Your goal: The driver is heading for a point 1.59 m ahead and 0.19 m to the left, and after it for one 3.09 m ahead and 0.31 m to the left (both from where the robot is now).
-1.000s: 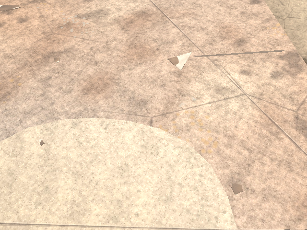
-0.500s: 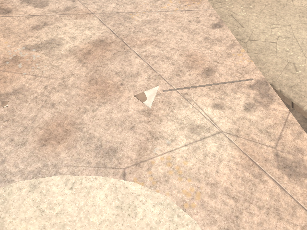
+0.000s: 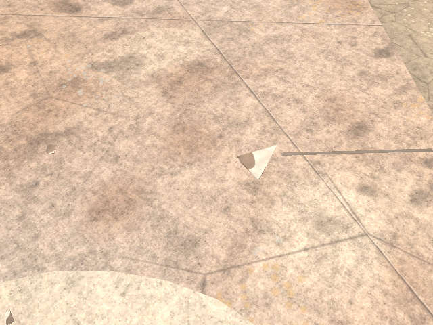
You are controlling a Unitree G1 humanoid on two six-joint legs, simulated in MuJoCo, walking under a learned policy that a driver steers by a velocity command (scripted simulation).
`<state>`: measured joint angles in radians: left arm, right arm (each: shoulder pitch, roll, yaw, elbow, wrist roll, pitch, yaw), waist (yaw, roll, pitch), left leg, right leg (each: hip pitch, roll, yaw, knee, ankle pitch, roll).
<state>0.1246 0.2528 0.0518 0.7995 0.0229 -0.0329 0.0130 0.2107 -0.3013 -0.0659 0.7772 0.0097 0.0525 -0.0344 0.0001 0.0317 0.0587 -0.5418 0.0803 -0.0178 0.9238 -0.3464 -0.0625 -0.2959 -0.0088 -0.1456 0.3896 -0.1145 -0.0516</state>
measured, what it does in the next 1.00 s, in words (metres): steps on the spot: left foot, then right foot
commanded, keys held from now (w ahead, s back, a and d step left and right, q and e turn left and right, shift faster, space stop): q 0.28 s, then no key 0.72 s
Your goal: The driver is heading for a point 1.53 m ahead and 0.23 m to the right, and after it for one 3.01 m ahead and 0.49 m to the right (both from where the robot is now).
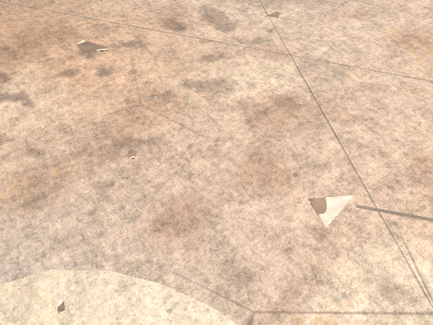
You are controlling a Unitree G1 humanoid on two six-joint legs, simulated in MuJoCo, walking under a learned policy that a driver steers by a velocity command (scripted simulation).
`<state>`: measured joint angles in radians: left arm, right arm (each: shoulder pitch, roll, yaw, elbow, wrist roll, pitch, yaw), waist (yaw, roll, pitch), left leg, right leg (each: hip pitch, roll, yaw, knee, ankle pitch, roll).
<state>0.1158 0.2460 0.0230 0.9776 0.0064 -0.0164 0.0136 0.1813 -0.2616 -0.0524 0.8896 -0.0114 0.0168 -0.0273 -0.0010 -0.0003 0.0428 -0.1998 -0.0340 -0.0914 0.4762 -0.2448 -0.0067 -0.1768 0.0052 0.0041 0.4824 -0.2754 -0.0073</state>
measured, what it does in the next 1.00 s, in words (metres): walks ahead: right foot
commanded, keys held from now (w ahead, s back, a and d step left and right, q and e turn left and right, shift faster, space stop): w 1.00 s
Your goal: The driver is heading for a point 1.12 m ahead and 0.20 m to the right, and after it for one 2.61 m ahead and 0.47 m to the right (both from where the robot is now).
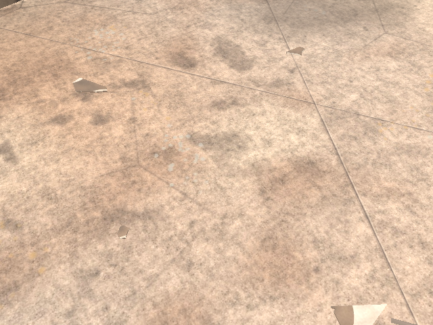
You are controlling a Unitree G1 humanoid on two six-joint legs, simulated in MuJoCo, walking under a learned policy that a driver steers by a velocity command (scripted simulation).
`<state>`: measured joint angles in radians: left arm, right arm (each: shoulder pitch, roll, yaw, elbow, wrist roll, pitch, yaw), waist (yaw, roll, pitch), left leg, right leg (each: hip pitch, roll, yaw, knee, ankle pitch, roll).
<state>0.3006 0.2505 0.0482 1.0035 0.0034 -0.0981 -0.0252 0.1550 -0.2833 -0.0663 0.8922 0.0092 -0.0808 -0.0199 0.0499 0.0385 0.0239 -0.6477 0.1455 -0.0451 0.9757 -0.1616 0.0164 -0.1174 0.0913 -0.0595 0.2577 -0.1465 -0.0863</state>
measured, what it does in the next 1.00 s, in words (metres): walks ahead, turning right: left foot, then right foot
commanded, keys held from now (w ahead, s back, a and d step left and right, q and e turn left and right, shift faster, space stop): w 0.18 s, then w+e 0.72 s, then w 0.10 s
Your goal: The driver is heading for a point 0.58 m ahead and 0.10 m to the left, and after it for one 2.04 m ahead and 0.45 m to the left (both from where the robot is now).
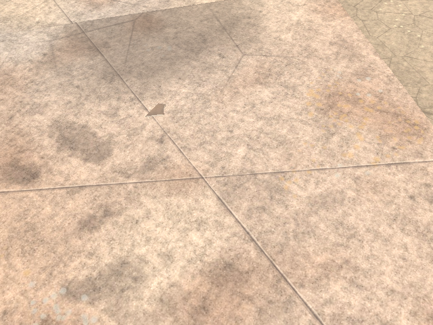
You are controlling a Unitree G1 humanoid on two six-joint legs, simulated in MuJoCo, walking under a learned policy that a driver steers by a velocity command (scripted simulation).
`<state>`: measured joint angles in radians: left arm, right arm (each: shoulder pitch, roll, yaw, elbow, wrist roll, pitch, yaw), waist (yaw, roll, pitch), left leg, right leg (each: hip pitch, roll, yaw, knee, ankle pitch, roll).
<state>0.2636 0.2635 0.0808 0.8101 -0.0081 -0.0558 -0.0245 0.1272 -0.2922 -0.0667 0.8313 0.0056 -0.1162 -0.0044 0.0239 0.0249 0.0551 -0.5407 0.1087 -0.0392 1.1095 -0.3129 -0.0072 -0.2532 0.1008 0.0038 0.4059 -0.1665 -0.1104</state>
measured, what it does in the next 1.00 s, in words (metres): walks ahead: left foot, then right foot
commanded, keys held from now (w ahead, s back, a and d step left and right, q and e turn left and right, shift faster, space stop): w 0.56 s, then w+q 0.44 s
